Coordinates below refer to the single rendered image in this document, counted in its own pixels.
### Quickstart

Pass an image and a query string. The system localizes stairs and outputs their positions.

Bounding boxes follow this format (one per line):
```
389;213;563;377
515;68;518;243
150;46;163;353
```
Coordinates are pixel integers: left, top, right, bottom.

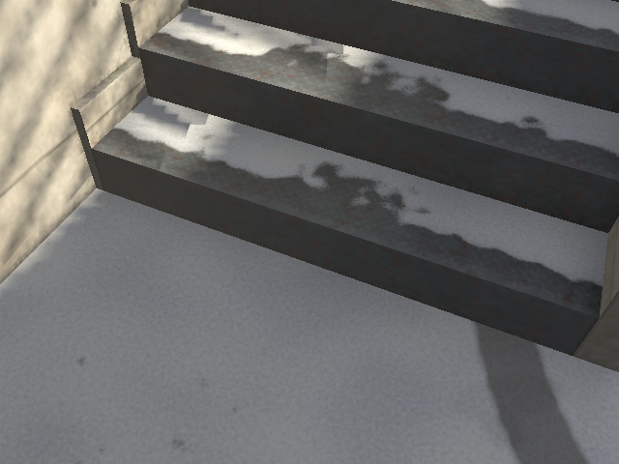
91;0;619;356

